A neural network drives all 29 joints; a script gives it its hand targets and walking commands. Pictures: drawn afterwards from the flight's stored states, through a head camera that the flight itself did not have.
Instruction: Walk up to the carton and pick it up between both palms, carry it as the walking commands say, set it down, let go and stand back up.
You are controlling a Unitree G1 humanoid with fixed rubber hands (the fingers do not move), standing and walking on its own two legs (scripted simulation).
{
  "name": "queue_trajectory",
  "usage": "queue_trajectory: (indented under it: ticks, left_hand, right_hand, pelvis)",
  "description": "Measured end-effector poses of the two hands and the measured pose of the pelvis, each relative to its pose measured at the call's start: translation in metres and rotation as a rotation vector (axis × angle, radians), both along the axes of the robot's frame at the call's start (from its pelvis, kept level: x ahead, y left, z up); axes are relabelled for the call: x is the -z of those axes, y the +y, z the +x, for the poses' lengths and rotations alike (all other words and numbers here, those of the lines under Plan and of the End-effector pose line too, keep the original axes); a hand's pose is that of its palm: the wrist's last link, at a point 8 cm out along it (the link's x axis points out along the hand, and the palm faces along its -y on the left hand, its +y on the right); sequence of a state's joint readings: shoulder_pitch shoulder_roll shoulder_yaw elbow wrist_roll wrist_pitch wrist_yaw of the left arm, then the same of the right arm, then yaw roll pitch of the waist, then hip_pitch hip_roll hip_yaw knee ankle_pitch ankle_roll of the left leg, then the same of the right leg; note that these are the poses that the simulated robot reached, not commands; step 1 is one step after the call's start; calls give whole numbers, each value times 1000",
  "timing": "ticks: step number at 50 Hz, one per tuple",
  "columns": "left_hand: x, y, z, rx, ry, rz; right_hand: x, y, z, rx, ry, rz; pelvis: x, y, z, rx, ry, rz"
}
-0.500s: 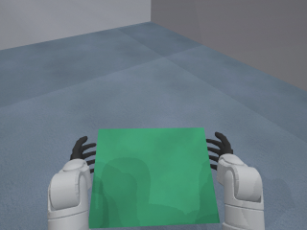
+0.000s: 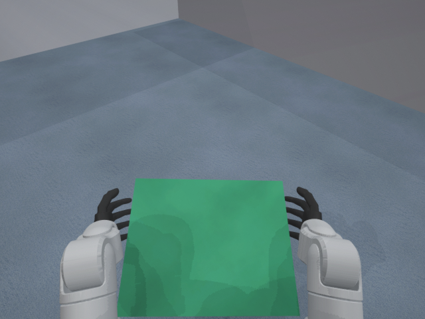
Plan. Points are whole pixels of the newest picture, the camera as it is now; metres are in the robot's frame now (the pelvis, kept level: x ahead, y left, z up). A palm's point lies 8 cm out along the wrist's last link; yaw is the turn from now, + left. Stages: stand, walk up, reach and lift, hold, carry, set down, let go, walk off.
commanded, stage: carry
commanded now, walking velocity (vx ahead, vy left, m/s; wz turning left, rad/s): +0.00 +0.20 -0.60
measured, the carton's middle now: (207, 248) +0.29 +0.01 -0.01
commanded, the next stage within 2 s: none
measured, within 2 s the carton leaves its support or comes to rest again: neither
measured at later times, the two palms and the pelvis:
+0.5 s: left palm (101, 220) +0.30 +0.21 +0.06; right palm (299, 262) +0.21 -0.13 +0.08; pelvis +0.00 +0.10 +0.00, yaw -18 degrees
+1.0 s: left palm (114, 203) +0.32 +0.18 +0.09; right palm out of the picture +0.12 -0.10 +0.08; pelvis +0.00 +0.20 +0.01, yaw -34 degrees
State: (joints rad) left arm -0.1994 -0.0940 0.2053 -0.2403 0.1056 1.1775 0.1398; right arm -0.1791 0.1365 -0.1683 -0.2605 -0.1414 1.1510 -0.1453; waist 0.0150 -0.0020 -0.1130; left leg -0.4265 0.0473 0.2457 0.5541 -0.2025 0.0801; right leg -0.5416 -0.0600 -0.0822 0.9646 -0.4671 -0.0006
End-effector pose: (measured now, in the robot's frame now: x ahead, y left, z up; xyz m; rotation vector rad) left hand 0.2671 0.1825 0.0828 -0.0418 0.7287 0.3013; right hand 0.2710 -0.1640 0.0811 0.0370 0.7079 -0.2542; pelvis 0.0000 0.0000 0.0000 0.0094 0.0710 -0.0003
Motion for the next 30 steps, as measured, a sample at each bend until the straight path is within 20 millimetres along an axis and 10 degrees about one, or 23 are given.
queue_trajectory:
  ticks: [11,30]
  left_hand:
    - [7,-37,16,166,37,25]
    - [13,21,34,314,22,-45]
  right_hand:
    - [14,-33,-39,192,35,53]
    - [-1,38,-75,332,17,-21]
  pelvis:
    - [-5,19,-6,132,11,26]
    - [-4,121,-5,373,15,-14]
